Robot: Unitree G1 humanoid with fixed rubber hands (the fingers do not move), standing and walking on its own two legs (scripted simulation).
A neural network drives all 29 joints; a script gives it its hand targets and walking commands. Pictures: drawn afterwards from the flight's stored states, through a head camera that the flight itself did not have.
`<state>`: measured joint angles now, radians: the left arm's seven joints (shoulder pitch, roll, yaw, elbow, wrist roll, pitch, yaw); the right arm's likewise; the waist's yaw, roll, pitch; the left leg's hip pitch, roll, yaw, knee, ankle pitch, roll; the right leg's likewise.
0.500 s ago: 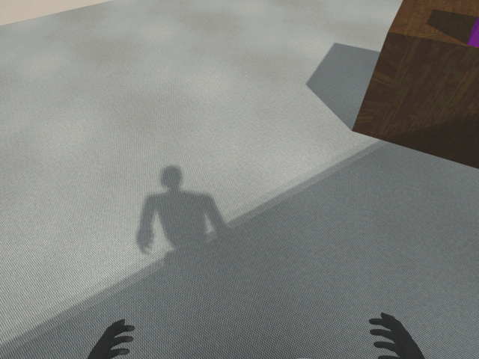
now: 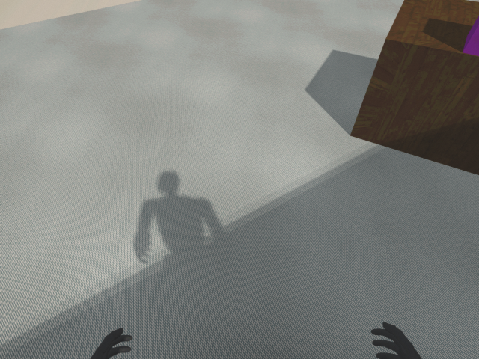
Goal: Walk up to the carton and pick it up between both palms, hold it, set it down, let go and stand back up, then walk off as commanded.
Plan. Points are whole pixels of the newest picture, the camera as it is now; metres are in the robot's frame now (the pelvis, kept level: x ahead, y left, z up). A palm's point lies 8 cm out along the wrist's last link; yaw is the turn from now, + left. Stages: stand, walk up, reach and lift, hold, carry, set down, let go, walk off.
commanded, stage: walk up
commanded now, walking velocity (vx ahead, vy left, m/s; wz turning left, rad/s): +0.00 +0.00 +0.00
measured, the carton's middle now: out of the picture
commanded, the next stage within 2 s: none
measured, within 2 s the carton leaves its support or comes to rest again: neither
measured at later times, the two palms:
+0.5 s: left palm (145, 338) +0.17 +0.19 -0.08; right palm out of the picture +0.12 -0.44 -0.09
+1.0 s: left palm (187, 270) +0.30 +0.14 -0.10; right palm out of the picture +0.25 -0.50 -0.05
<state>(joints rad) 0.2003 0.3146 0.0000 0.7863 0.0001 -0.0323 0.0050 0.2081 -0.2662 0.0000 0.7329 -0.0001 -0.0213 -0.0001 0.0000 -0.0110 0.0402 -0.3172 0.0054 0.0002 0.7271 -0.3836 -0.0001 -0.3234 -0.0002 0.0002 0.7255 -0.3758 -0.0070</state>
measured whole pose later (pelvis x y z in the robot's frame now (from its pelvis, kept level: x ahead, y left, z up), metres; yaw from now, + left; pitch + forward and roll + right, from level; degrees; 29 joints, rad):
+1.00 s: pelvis +0.21 -0.16 +0.01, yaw -13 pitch +0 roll -1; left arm 0.38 0.44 0.00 0.79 0.00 -0.02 -0.08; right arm 0.24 -0.46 0.00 0.77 0.00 -0.09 -0.01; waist 0.03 -0.03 0.05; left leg -0.39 0.05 0.10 0.63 -0.23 0.02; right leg -0.22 0.15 0.02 0.77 -0.43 -0.06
